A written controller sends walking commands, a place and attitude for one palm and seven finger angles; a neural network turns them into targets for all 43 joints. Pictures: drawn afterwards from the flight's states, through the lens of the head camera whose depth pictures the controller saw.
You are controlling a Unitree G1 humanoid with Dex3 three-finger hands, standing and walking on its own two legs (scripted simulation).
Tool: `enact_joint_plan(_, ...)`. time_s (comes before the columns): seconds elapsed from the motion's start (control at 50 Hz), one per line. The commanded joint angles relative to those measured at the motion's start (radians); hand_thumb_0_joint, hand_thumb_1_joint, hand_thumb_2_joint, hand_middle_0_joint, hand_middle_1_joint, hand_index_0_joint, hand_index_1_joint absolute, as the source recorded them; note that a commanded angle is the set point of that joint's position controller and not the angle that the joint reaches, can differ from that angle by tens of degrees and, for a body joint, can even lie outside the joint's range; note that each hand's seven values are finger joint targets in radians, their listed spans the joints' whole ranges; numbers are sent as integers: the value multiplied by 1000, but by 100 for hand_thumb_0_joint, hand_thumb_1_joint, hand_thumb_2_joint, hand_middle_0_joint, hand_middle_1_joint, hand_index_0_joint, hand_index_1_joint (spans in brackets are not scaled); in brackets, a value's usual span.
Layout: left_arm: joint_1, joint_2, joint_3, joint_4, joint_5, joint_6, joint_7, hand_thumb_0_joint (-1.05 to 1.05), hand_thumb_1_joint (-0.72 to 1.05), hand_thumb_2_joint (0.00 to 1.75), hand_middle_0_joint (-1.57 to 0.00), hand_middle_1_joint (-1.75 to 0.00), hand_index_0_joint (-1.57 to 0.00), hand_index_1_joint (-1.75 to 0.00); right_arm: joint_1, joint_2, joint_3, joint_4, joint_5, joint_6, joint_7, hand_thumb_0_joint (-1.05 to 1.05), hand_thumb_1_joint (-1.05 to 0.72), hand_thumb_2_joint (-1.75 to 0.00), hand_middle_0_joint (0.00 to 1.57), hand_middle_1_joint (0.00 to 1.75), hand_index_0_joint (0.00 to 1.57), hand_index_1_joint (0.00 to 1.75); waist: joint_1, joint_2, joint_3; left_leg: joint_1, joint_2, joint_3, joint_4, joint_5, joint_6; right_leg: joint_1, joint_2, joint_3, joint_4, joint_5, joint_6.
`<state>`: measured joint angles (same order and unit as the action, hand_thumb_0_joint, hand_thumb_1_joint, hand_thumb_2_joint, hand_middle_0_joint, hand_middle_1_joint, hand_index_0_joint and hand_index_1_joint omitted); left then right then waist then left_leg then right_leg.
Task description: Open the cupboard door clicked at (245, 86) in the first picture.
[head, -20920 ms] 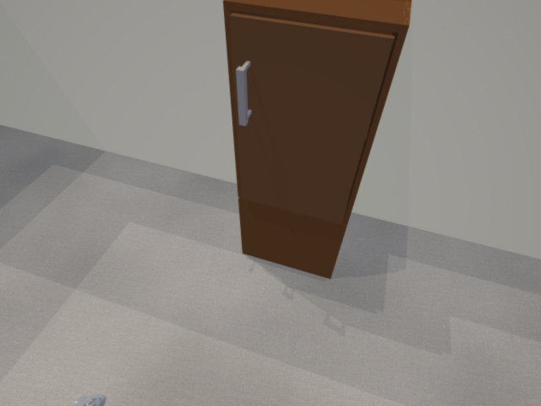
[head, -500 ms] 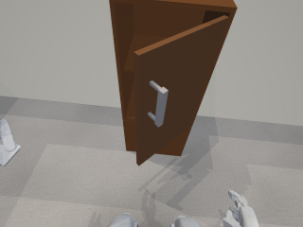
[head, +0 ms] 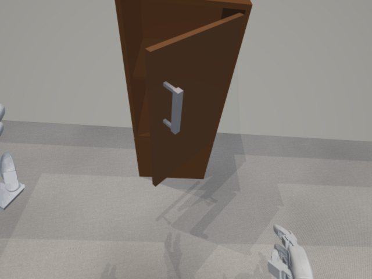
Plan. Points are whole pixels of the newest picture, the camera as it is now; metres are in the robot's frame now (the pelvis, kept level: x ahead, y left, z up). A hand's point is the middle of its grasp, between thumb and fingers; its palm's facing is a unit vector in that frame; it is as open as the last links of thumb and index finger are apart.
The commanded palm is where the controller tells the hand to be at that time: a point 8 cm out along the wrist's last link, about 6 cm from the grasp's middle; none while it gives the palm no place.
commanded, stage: stop stepping back and stand still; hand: left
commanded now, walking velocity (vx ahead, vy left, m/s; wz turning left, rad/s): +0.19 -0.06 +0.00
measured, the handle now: (171, 108) +0.53 +0.06 +0.05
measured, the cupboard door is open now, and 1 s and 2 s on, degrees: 46 46 46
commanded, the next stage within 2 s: let the arm hang, fingers relaxed in 0.58 s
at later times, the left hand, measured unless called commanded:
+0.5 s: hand out of the picture +0.15 +0.26 +0.17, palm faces +0.46 -0.77 -0.44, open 7.4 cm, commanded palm +0.08 +0.31 +0.18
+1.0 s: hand out of the picture -0.01 +0.19 -0.17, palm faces +0.13 -0.97 -0.19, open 6.9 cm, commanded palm none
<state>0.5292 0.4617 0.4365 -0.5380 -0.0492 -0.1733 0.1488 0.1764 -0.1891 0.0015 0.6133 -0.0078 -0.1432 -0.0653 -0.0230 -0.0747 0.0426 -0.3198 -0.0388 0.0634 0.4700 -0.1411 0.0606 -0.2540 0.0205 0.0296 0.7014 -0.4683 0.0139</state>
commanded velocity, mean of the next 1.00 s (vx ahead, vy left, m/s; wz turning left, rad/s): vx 0.08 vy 0.00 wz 0.00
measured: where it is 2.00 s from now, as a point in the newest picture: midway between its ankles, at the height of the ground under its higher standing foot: outside the picture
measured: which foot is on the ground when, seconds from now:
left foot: down 0.00-0.14, up 0.16-0.44, down 0.46-1.00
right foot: down 0.00-1.00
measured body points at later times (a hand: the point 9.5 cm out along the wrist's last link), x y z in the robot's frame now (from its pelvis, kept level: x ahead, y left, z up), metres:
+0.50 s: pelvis -0.05 +0.00 +0.00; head -0.05 +0.01 +0.45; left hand +0.12 +0.30 +0.20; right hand +0.09 -0.25 -0.09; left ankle -0.07 +0.14 -0.73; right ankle -0.04 -0.09 -0.73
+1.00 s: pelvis -0.05 +0.01 +0.00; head -0.02 +0.02 +0.45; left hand -0.02 +0.24 -0.15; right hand +0.03 -0.22 -0.15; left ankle -0.06 +0.14 -0.73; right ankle -0.04 -0.08 -0.73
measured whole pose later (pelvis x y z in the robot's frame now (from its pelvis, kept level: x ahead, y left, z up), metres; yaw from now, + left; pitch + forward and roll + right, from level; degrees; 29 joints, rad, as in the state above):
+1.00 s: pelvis -0.05 +0.01 +0.00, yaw +5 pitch -1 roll +1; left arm 0.26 0.17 0.04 0.91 0.01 0.03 0.03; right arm 0.21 -0.17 0.01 0.95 -0.03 0.02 -0.01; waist -0.02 -0.03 0.07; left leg -0.25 0.02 0.03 0.55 -0.29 -0.01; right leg -0.27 -0.02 -0.10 0.57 -0.30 -0.04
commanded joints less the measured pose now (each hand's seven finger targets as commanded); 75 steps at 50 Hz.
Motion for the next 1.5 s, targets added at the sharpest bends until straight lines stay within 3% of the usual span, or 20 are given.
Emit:
enact_joint_plan(0.0, 89, 133, 137, -216, 5, -67, 36, 0, 90, 90, -20, -30, -20, -30, -57, -132, -35, -144, -2, -65, -2, 0, -90, -90, 20, 30, 20, 30, 21, 271, -128, -37, 245, -274, -359, -383, 29, 101, 10, -56, -20, 4, -11)
enact_joint_plan(0.04, 98, 115, 118, -176, 10, -55, 36, 0, 90, 90, -20, -30, -20, -30, -69, -140, -37, -152, -2, -46, -5, 0, -90, -90, 20, 30, 20, 30, 19, 335, -72, -209, 207, -204, -396, -550, -17, 231, 43, -134, -107, 13, -24)
enact_joint_plan(0.08, 69, 124, 108, -152, 18, -52, 32, 0, 90, 90, -20, -30, -20, -30, -68, -136, -42, -155, -5, -28, -10, 0, -90, -90, 20, 30, 20, 30, 21, 260, -60, -242, 147, -139, -284, -539, -44, 276, 30, -132, -257, 15, -44)
enact_joint_plan(0.1, 56, 143, 115, -142, 21, -51, 29, 0, 90, 90, -20, -30, -20, -30, -63, -129, -47, -151, -8, -16, -11, 0, -90, -90, 20, 30, 20, 30, 21, 131, -73, -205, 84, -80, -68, -461, -57, 210, -47, -10, -387, -48, -84)
enact_joint_plan(0.14, -65, 171, 117, -187, 12, -53, 23, 0, 90, 90, -20, -30, -20, -30, -60, -148, -64, -131, -10, -1, -11, 0, -90, -90, 20, 30, 20, 30, 28, -187, -36, -228, 12, -66, 587, -270, -80, -116, -386, 493, -629, -372, -232)
enact_joint_plan(0.2, -136, 127, 80, -63, 22, -80, 23, 0, 90, 90, -20, -30, -20, -30, -26, -131, -39, -93, -13, -14, -10, 0, -90, -90, 20, 30, 20, 30, -11, 26, -14, -260, 89, -75, 641, -149, -72, -103, -304, 271, -557, -186, -182)
enact_joint_plan(0.36, -92, 132, 93, -116, 31, -93, 51, 0, 90, 90, -20, -30, -20, -30, -25, -126, -43, -107, -9, -61, -41, 0, -90, -90, 20, 30, 20, 30, 28, -19, -78, 55, 54, 50, 10, -194, -26, 13, -230, 150, -426, -44, -143)
enact_joint_plan(0.44, -83, 136, 124, -203, 15, -110, 47, 0, 90, 90, -20, -30, -20, -30, -16, -172, -59, -139, 7, -57, -22, 0, -90, -90, 20, 30, 20, 30, 28, 243, -147, 244, 277, -271, -85, 203, 53, -78, -18, -52, -32, 259, -16)
enact_joint_plan(0.48, -44, 129, 121, -154, 20, -104, 34, 0, 90, 90, -20, -30, -20, -30, -9, -130, -46, -108, -6, -64, -14, 0, -90, -90, 20, 30, 20, 30, 11, 336, -70, 178, 308, -276, -129, 219, 78, -120, -12, -98, -6, 53, -6)
enact_joint_plan(0.56, -10, 132, 120, -133, 27, -97, 22, 0, 90, 90, -20, -30, -20, -30, -17, -149, -46, -112, 5, -72, 2, 0, -90, -90, 20, 30, 20, 30, 15, 202, -64, 12, 192, -84, 10, 177, -3, 130, -26, -65, -228, 381, -26)
enact_joint_plan(0.62, 33, 122, 116, -106, 5, -98, 22, 0, 90, 90, -20, -30, -20, -30, -2, -127, -58, -120, 15, -53, 16, 0, -90, -90, 20, 30, 20, 30, 7, -75, -144, -59, 50, -7, 272, -161, -70, 184, -245, 246, -327, 664, -136)
enact_joint_plan(0.64, 18, 136, 130, -116, 7, -107, 26, 0, 90, 90, -20, -30, -20, -30, -9, -116, -49, -118, 11, -48, 16, 0, -90, -90, 20, 30, 20, 30, 13, -70, -155, -81, 55, -37, 302, -287, -65, 200, -281, 251, -341, 688, -156)
enact_joint_plan(0.66, -137, -24, -300, 646, 106, 63, -102, 0, 90, 90, -20, -30, -20, -30, -74, -195, -90, 121, -2, -74, 90, 0, -90, -90, 20, 30, 20, 30, -25, -52, -85, -154, 149, -94, 385, -324, -48, 74, -347, 125, -208, 792, -166)
enact_joint_plan(0.72, -174, -133, -316, 746, 86, 173, -144, 0, 90, 90, -20, -30, -20, -30, 100, -113, -54, 99, -3, 98, 79, 0, -90, -90, 20, 30, 20, 30, -27, -62, -70, 23, 80, -50, 154, -116, -41, -89, -208, -14, -145, 484, -110)
enact_joint_plan(0.78, -210, -154, -359, 907, 81, 179, -145, 0, 90, 90, -20, -30, -20, -30, 3, -216, -49, 91, -39, 112, 70, 0, -90, -90, 20, 30, 20, 30, 28, 42, -72, -71, 282, -327, -27, 83, 86, -65, -63, -63, -8, 144, -24)
enact_joint_plan(0.82, -250, -134, -355, 1038, 80, 178, -139, 0, 90, 90, -20, -30, -20, -30, -20, -194, -36, 127, -42, 116, 58, 0, -90, -90, 20, 30, 20, 30, 43, 64, -66, -105, 225, -254, -25, 256, 53, 78, -77, -46, -73, 327, -20)
enact_joint_plan(0.9, -252, -92, -373, 1315, 68, 155, -130, 0, 90, 90, -20, -30, -20, -30, 42, -108, -20, 248, -16, 137, 45, 0, -90, -90, 20, 30, 20, 30, 12, 33, -168, 95, 87, -47, 71, 88, -59, 132, -212, 70, -227, 719, -97)
enact_joint_plan(1.0, -259, -165, -386, 1485, 61, 164, -123, 0, 90, 90, -20, -30, -20, -30, 62, -73, -18, 356, -18, 150, 34, 0, -90, -90, 20, 30, 20, 30, 15, 230, -81, 119, 136, -89, -58, 53, -40, 105, -139, -5, -313, 429, -64)
enact_joint_plan(1.2, -230, -186, -409, 1656, 56, 166, -123, 0, 90, 90, -20, -30, -20, -30, 165, -55, -12, 481, -14, 152, 33, 0, -90, -90, 20, 30, 20, 30, 13, 75, 15, 109, 135, -96, -147, -73, -33, 70, -136, -20, -406, 212, -59)
enact_joint_plan(1.48, -194, -231, -402, 1679, 60, 168, -113, 0, 90, 90, -20, -30, -20, -30, 212, -11, -13, 515, -17, 143, 29, 0, -90, -90, 20, 30, 20, 30, 21, 94, 67, 56, 134, -106, -180, -127, -29, 44, -127, -30, -362, 210, -53)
